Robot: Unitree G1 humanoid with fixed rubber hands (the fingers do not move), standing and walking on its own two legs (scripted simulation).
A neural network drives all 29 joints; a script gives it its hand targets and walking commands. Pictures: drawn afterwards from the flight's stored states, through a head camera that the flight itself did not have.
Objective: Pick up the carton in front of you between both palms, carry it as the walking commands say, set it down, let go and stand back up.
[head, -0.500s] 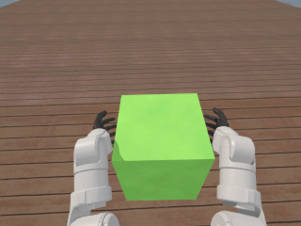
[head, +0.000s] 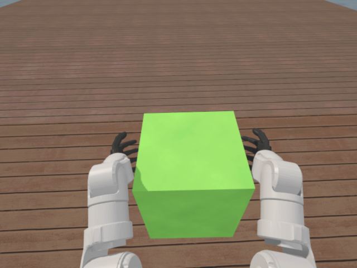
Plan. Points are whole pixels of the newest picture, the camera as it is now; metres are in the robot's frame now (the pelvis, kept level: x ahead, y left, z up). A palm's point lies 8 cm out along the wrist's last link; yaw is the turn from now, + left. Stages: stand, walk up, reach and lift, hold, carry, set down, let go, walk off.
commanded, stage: carry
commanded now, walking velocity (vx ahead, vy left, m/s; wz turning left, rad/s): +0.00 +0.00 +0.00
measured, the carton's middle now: (190, 177) +0.33 +0.00 +0.05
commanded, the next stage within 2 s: none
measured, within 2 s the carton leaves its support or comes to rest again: neither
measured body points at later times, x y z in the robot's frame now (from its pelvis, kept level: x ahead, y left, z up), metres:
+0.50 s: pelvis +0.02 -0.01 -0.01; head -0.02 -0.01 +0.44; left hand +0.36 +0.15 +0.14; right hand +0.36 -0.17 +0.14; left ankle -0.02 +0.08 -0.74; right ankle +0.00 -0.10 -0.74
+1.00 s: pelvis +0.23 -0.01 +0.03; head +0.24 -0.02 +0.48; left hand +0.61 +0.11 +0.17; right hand +0.57 -0.21 +0.18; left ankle +0.15 +0.09 -0.71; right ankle +0.33 -0.12 -0.66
